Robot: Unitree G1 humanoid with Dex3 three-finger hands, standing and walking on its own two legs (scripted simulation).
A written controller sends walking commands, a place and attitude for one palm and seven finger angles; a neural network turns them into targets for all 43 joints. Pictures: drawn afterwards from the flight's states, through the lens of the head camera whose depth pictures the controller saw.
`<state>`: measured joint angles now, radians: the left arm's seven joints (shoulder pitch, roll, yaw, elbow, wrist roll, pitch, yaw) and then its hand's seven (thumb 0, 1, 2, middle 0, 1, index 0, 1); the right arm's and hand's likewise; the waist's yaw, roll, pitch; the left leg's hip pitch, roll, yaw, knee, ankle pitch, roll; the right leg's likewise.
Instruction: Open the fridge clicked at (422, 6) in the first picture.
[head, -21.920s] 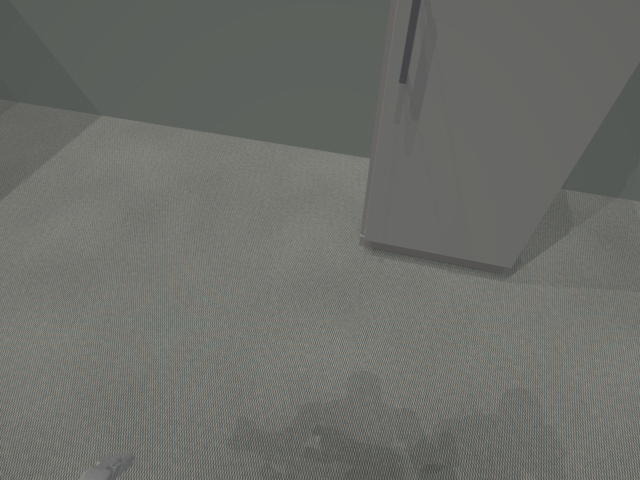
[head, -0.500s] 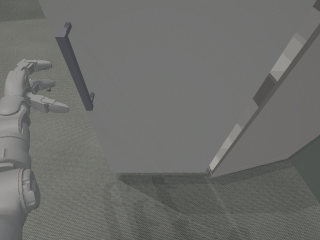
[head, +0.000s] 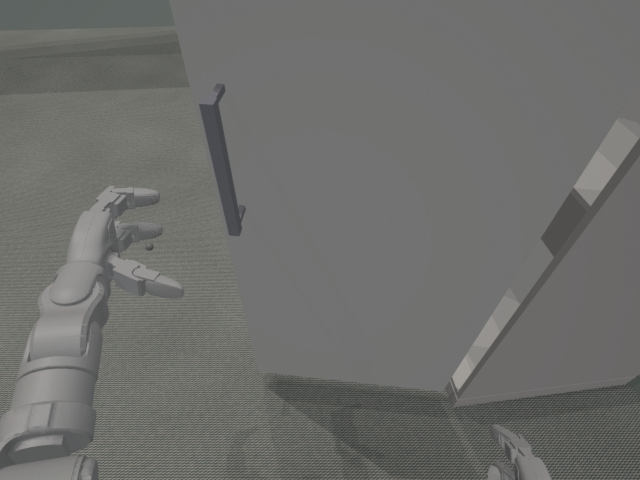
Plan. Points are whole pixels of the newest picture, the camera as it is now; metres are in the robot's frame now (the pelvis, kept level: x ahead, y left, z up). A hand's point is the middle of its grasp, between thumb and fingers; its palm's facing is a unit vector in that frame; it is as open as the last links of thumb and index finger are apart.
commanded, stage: slip the hand off the handle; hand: left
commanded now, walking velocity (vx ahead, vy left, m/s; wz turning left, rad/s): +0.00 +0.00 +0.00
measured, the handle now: (227, 167) +0.51 +0.18 +0.12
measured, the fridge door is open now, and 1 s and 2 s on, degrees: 77 77 77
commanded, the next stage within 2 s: draw the hand back to the body in 0.60 s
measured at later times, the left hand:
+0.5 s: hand (153, 251) +0.35 +0.24 +0.11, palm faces +0.20 -0.96 -0.19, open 14.6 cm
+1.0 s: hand (122, 271) +0.32 +0.26 +0.11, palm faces +0.09 -1.00 +0.00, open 14.7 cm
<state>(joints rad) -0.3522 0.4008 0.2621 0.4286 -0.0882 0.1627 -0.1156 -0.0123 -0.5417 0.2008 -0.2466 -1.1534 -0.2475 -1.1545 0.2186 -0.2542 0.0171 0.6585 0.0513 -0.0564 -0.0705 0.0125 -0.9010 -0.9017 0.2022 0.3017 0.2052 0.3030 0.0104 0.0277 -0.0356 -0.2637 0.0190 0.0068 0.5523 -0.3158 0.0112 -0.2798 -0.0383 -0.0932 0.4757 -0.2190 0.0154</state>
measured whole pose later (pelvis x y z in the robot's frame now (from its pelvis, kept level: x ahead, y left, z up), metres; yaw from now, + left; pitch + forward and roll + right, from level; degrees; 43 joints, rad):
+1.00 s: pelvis +0.00 -0.01 +0.00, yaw -1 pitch +0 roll -1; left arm -0.16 0.45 0.43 0.37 -0.30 0.05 -0.37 -0.01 -0.54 0.20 -0.25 -1.15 -0.25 -1.15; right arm 0.24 -0.27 0.02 0.64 0.07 -0.15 -0.12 0.02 -0.90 -0.90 0.20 0.30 0.20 0.30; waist 0.00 0.02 -0.02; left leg -0.24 0.03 0.02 0.59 -0.35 0.00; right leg -0.28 -0.02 -0.07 0.55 -0.26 0.00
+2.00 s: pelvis +0.00 -0.03 +0.01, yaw -1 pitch -6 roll -1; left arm 0.48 0.32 0.34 -0.37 -0.07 -0.08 0.12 0.01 0.72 0.81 -0.21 -0.41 -0.21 -0.41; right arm 0.18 -0.23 0.00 0.70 -0.01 -0.17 -0.09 0.02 -0.90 -0.90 0.20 0.30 0.20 0.30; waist 0.08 0.07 0.03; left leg -0.03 0.05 0.02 0.40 -0.26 -0.02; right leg -0.08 0.00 -0.08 0.37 -0.19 -0.01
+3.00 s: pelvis -0.07 +0.00 -0.02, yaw -1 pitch -2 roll +0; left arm 0.48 0.35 0.39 -0.44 -0.02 -0.17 0.16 0.02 0.90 0.90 -0.20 -0.31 -0.21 -0.31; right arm 0.21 -0.21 0.02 0.60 0.00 -0.06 -0.08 0.01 -0.90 -0.90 0.20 0.30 0.21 0.30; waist 0.03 0.02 -0.01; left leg -0.37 0.00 0.03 0.68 -0.31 0.02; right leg -0.41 -0.04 -0.02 0.62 -0.19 0.01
